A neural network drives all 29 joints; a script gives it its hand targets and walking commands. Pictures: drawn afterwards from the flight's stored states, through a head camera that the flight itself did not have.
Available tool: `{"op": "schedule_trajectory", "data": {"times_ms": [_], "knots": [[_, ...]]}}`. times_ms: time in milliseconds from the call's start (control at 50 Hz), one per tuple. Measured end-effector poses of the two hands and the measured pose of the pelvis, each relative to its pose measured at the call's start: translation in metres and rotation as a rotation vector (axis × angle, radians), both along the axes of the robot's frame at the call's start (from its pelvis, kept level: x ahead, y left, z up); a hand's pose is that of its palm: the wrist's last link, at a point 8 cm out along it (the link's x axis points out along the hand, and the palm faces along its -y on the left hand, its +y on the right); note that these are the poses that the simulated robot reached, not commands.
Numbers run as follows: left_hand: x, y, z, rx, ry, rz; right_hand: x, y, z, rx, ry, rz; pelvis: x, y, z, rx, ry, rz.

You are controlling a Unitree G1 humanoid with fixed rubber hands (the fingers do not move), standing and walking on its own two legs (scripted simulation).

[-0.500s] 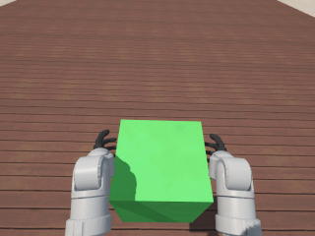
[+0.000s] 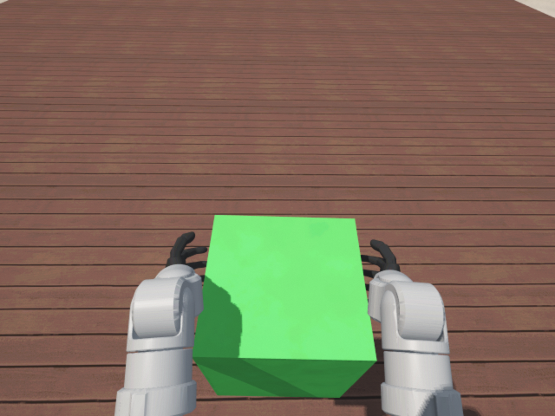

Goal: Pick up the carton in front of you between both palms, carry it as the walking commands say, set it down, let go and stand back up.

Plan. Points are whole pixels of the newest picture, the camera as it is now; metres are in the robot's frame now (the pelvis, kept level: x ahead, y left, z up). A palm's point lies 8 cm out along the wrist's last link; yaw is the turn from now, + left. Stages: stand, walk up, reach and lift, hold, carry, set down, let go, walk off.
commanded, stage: carry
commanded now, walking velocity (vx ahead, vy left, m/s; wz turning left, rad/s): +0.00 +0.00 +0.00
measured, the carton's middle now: (281, 312) +0.30 +0.00 -0.02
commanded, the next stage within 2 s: hold in 1.00 s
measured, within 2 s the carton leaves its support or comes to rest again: neither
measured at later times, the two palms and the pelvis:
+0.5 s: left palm (176, 327) +0.24 +0.14 +0.05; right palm (392, 333) +0.24 -0.15 +0.05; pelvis -0.04 +0.00 +0.01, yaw +0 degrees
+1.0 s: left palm (176, 336) +0.23 +0.14 +0.05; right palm (401, 342) +0.23 -0.16 +0.04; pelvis -0.06 -0.01 +0.00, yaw +0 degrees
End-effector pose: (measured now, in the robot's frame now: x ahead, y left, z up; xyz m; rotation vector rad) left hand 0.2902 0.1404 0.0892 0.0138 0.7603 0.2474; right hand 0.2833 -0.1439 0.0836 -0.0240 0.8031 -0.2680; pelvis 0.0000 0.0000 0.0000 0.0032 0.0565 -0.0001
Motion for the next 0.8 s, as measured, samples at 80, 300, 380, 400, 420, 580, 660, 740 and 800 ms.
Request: {"op": "schedule_trajectory", "data": {"times_ms": [80, 300, 380, 400, 420, 580, 660, 740, 800], "knots": [[-0.010, 0.000, -0.005, 0.009, 0.013, -0.010, -0.010, 0.000, -0.005, -0.010, 0.013, 0.010, -0.006, 0.000, 0.001, -0.001, -0.010, -0.001], [-0.032, 0.000, -0.019, 0.041, -0.001, -0.038, -0.031, 0.000, -0.019, -0.040, 0.000, 0.040, -0.025, -0.001, 0.004, -0.002, -0.023, -0.003], [-0.038, -0.001, -0.026, 0.054, -0.010, -0.052, -0.038, -0.001, -0.026, -0.054, -0.009, 0.055, -0.031, -0.002, 0.005, -0.002, -0.024, -0.003], [-0.040, -0.001, -0.028, 0.057, -0.012, -0.055, -0.039, -0.001, -0.028, -0.056, -0.011, 0.058, -0.033, -0.002, 0.005, -0.002, -0.025, -0.003], [-0.041, -0.001, -0.030, 0.058, -0.015, -0.060, -0.041, -0.001, -0.030, -0.058, -0.014, 0.063, -0.034, -0.002, 0.005, -0.002, -0.025, -0.003], [-0.052, 0.003, -0.043, 0.023, -0.062, -0.116, -0.051, -0.007, -0.043, -0.013, -0.065, 0.125, -0.044, -0.003, 0.005, -0.003, -0.029, -0.004], [-0.052, 0.004, -0.048, 0.017, -0.079, -0.125, -0.051, -0.008, -0.047, -0.009, -0.084, 0.140, -0.049, -0.004, 0.005, -0.003, -0.031, -0.005], [-0.051, 0.003, -0.047, 0.016, -0.103, -0.124, -0.049, -0.009, -0.046, -0.008, -0.109, 0.139, -0.053, -0.005, 0.005, -0.003, -0.029, -0.005], [-0.051, 0.002, -0.043, 0.015, -0.123, -0.122, -0.049, -0.010, -0.042, -0.007, -0.129, 0.134, -0.055, -0.005, 0.005, -0.003, -0.027, -0.005]]}}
